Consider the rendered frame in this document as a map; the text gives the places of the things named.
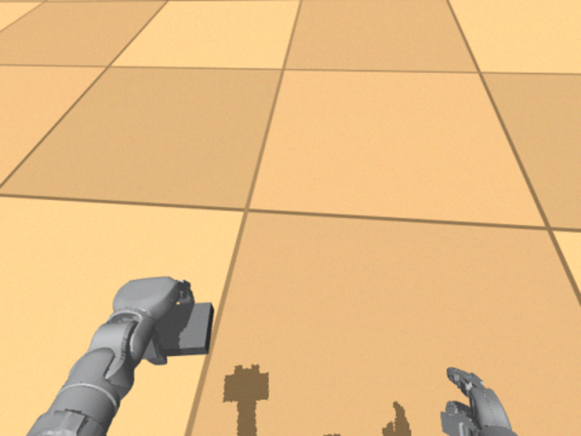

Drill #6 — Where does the small box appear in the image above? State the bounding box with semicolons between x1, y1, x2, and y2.
155;302;214;357

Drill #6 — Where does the left robot arm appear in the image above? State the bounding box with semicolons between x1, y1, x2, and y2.
26;308;154;436

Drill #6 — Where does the left robot hand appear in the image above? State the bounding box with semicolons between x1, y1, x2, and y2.
113;276;194;365

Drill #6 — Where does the right robot hand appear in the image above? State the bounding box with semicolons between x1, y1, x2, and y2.
440;367;512;436

